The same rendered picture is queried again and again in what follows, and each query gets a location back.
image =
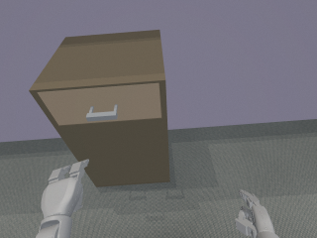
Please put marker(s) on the cabinet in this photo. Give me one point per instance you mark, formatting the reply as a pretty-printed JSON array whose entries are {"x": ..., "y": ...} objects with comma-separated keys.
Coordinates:
[{"x": 122, "y": 152}]

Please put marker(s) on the robot left forearm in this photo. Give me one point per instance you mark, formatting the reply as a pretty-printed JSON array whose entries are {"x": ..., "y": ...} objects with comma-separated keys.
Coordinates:
[{"x": 55, "y": 226}]

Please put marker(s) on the drawer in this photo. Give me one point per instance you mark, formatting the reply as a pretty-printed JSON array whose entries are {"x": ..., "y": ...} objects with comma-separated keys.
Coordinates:
[{"x": 135, "y": 102}]

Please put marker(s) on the robot right hand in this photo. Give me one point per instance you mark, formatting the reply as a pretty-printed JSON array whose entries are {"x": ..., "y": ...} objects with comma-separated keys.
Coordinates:
[{"x": 254, "y": 219}]

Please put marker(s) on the handle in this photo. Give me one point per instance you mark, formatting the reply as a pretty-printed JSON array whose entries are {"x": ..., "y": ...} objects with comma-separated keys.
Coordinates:
[{"x": 102, "y": 116}]

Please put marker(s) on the robot left hand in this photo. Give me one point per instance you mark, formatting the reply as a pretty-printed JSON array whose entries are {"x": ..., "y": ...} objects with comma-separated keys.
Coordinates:
[{"x": 63, "y": 196}]

